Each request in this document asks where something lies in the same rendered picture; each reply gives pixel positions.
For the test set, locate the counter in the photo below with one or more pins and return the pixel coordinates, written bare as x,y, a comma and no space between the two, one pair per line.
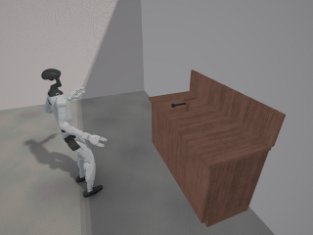
215,145

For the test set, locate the humanoid robot head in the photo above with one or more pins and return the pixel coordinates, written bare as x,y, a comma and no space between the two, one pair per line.
51,74

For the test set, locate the robot right forearm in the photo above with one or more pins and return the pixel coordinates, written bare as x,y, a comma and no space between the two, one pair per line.
76,132

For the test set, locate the left robot hand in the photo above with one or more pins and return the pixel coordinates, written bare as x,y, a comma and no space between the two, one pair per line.
75,95

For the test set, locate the tap lever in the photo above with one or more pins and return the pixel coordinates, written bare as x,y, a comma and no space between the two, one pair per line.
174,105

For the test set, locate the right robot hand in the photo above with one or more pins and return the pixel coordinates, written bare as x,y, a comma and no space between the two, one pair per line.
94,139

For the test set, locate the robot left upper arm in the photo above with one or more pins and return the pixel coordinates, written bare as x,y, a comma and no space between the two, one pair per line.
47,107

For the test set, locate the robot left shin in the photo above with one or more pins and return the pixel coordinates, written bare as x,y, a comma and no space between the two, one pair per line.
80,165

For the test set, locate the robot right upper arm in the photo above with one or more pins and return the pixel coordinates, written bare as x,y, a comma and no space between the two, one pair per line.
61,105

